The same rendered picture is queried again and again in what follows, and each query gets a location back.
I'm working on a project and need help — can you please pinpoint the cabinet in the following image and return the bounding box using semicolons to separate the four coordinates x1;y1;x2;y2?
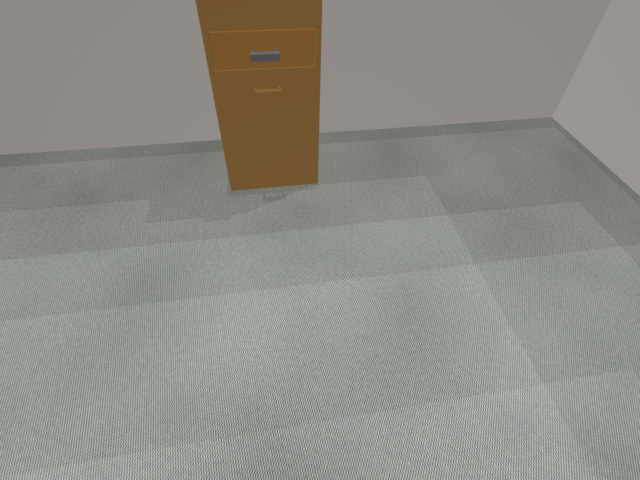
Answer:
195;0;322;191

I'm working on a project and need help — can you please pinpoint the drawer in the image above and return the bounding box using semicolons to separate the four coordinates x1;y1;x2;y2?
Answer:
209;28;315;70

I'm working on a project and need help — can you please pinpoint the handle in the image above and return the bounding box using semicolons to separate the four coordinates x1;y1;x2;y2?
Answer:
250;48;280;62
254;89;282;99

